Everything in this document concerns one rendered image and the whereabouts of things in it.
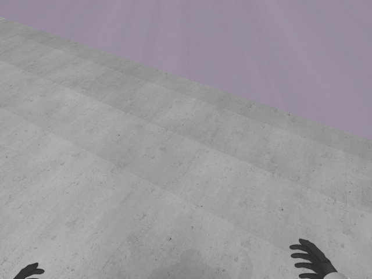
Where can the robot right hand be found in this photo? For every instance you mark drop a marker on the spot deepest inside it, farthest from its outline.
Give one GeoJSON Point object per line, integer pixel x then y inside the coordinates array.
{"type": "Point", "coordinates": [319, 263]}

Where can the robot left hand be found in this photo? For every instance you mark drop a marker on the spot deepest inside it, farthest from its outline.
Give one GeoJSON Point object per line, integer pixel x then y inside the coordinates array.
{"type": "Point", "coordinates": [28, 271]}

